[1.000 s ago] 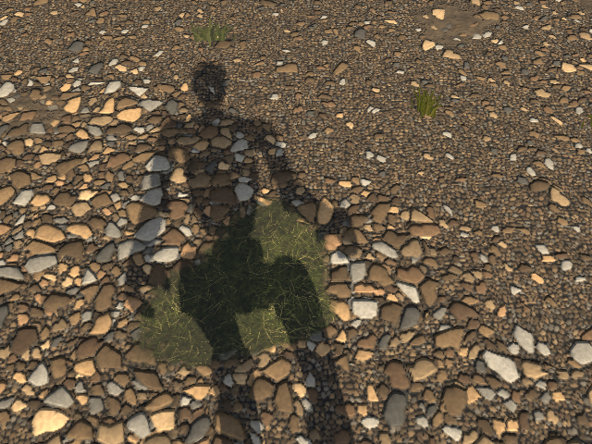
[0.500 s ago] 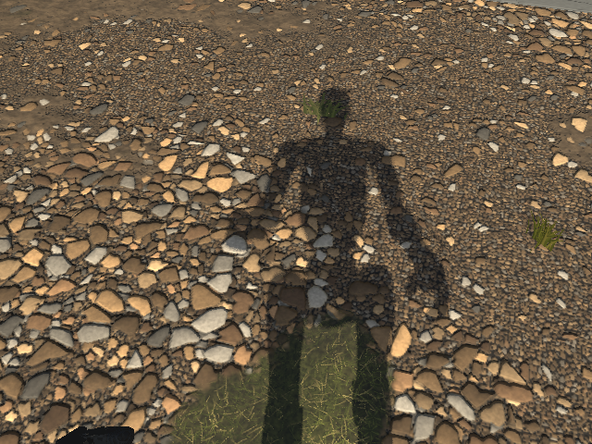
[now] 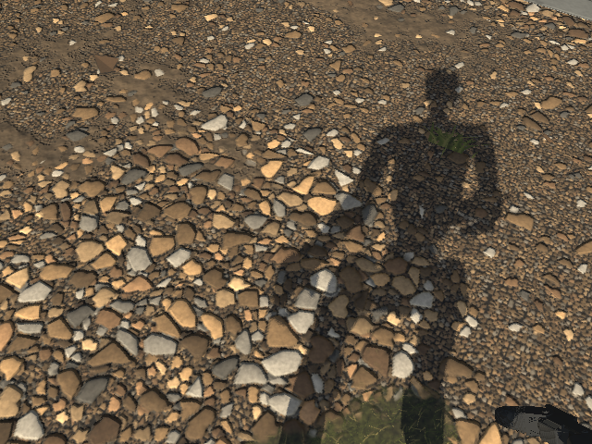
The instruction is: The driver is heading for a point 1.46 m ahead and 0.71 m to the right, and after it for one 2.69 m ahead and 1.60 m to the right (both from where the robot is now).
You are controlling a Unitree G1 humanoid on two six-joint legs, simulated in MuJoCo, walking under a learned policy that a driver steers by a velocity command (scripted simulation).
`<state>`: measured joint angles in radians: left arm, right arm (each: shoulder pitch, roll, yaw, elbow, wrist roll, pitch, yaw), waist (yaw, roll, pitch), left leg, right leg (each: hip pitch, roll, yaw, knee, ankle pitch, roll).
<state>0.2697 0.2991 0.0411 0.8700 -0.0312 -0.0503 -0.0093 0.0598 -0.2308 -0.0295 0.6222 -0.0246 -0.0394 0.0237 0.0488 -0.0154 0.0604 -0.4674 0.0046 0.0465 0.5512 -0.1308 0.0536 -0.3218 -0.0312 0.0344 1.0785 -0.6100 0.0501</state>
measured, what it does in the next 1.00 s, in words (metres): steps on the spot, turning right: right foot, then left foot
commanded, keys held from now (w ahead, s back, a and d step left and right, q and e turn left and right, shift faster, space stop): e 1.00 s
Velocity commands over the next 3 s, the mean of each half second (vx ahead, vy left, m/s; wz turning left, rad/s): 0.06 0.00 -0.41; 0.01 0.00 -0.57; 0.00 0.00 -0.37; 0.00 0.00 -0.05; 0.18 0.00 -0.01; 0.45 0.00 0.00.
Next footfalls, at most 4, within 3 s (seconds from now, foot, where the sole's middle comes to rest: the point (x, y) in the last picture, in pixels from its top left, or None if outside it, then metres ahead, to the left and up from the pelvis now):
0.34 right None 0.06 -0.14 -0.76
0.84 left None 0.15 0.06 -0.76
1.26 right None -0.01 -0.16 -0.76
1.62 left None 0.14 0.02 -0.76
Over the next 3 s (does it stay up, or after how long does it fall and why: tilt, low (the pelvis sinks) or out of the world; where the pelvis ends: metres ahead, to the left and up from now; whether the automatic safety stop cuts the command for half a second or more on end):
stays up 0.31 -0.25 0.01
